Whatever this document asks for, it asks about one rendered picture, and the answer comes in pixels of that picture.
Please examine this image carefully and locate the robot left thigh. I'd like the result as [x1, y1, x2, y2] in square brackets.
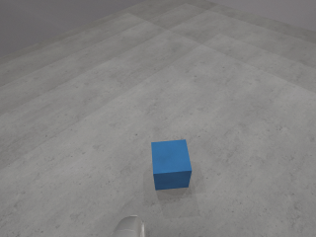
[110, 216, 146, 237]

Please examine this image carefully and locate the carton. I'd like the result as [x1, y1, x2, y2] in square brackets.
[151, 139, 192, 191]

